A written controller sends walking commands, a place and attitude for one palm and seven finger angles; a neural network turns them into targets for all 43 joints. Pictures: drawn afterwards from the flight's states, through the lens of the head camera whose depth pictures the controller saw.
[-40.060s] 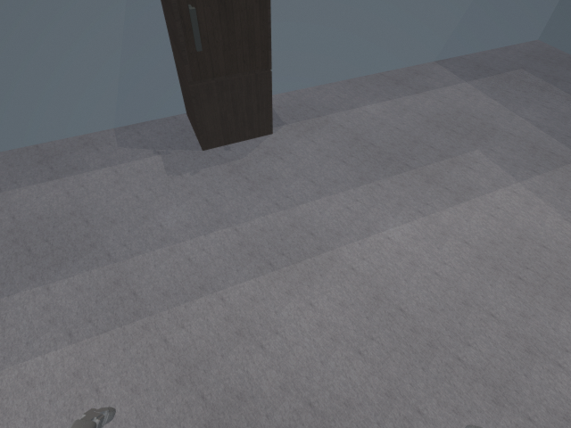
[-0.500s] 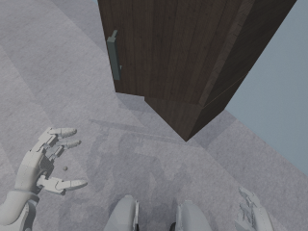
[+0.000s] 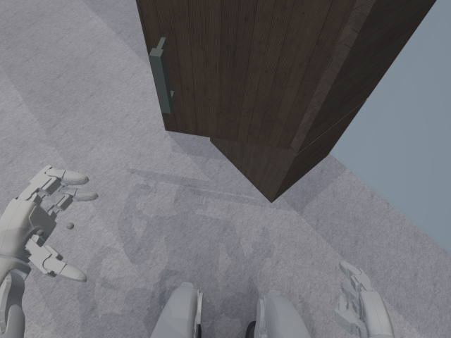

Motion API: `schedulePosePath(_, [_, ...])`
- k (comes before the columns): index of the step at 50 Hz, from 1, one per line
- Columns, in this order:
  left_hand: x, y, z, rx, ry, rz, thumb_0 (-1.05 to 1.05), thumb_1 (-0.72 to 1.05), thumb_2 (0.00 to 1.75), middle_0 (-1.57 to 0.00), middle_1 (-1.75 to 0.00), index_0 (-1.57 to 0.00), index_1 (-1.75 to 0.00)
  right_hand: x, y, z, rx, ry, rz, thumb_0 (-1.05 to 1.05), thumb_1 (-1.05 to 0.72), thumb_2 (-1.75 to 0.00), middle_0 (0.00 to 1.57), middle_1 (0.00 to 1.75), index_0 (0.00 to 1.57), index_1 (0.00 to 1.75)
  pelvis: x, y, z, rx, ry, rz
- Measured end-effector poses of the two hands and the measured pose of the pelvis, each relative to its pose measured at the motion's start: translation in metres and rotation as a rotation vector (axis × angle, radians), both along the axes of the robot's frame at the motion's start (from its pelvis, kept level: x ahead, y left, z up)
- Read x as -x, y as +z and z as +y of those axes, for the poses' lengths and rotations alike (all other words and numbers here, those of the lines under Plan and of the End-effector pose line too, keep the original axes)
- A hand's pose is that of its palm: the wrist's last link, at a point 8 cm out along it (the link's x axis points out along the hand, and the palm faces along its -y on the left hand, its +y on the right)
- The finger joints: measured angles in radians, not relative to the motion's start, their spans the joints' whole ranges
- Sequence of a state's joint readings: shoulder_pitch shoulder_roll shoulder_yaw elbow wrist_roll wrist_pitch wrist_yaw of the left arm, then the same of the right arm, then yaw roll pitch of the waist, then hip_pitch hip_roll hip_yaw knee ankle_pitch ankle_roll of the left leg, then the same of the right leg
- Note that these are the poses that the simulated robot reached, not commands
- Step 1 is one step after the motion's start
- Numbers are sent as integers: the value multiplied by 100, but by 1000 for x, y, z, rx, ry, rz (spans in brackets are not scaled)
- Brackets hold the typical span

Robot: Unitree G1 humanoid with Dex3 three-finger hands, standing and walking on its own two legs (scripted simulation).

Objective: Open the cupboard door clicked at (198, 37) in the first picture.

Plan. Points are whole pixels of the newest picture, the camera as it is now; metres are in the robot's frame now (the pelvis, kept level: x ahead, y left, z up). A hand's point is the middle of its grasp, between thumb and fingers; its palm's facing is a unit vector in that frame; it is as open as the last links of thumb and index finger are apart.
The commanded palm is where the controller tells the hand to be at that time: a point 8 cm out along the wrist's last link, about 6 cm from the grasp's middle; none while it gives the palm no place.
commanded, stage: raise the hand with hooked fingers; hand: left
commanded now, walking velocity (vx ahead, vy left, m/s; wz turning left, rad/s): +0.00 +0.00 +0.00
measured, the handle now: (165, 77) +0.63 +0.19 +0.01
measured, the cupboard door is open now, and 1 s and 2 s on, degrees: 41 41 41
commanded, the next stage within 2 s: move the hooked fingers beside the handle in 0.58 s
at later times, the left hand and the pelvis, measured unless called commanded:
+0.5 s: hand (69, 224) +0.27 +0.27 +0.04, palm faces -0.07 -1.00 -0.06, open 13.9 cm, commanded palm +0.25 +0.32 +0.04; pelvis -0.01 +0.00 +0.00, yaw +0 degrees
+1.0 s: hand (84, 188) +0.34 +0.27 +0.03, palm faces -0.11 -0.99 -0.04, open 13.9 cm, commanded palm +0.33 +0.32 +0.04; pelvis +0.00 +0.00 -0.01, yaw -1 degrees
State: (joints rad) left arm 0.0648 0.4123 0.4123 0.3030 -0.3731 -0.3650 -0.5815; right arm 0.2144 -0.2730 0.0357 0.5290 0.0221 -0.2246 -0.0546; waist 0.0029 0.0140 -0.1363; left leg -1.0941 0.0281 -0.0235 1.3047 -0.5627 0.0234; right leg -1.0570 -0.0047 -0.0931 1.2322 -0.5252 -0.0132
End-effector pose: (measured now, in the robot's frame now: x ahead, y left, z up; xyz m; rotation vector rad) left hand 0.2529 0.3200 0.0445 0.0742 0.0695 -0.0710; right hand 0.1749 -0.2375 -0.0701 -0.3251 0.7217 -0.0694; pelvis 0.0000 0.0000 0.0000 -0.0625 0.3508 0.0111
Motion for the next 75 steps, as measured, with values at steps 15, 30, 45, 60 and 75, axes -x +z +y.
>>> schedulePosePath(15, [-7, 0, 1, 12, -21, 13, -1, -50, 30, -30, -120, -30, -120, 23, -1, -21, 22, -53, 33, 1, -90, -90, 21, 30, 20, 30, 3, -1, -2, -7, -12, 7])
schedulePosePath(30, [-2, -1, 3, 4, -14, 8, -1, -50, 30, -30, -120, -30, -120, 18, 0, -11, 9, -35, 19, 1, -90, -90, 21, 30, 20, 30, 6, -1, -2, -4, -6, 0])
schedulePosePath(45, [-41, -12, 7, 35, -18, -16, -1, -50, 30, -30, -120, -30, -120, 15, -10, -12, 48, -25, 47, 1, -90, -90, 21, 30, 20, 30, 6, -9, 1, 5, 0, 24])
schedulePosePath(60, [-102, -10, 13, 34, 1, -1, -1, -50, 30, -30, -120, -30, -120, 55, -20, -18, 50, -98, 202, 1, -90, -90, 21, 30, 20, 30, 1, -7, 7, 3, -17, 66])
schedulePosePath(75, [-156, -10, 7, 34, 3, -32, -1, -50, 30, -30, -120, -30, -120, 93, -27, -27, 70, -170, 341, 1, -90, -90, 21, 30, 20, 30, 2, -11, 7, 7, -31, 90])
